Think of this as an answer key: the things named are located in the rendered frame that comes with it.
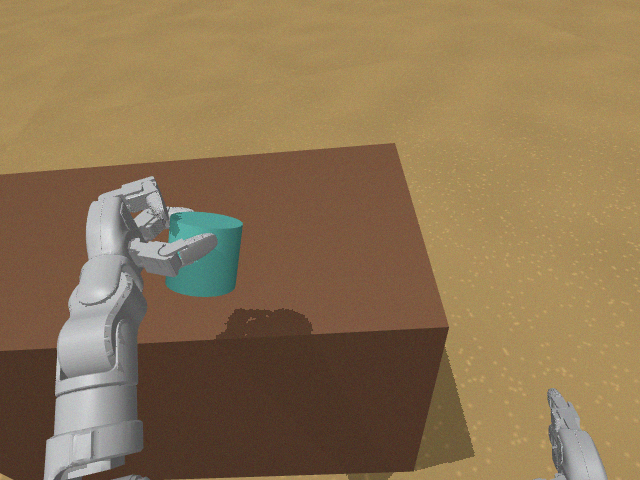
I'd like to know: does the left robot arm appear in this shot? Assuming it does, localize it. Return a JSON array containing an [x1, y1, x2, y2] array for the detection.
[[44, 254, 150, 480]]

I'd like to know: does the left robot hand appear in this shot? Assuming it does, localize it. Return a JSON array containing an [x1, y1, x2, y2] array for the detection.
[[86, 176, 218, 277]]

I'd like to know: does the right robot hand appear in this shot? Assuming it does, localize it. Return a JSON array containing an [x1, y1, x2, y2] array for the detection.
[[533, 388, 608, 480]]

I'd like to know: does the can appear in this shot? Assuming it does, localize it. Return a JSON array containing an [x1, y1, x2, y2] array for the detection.
[[165, 212, 243, 297]]

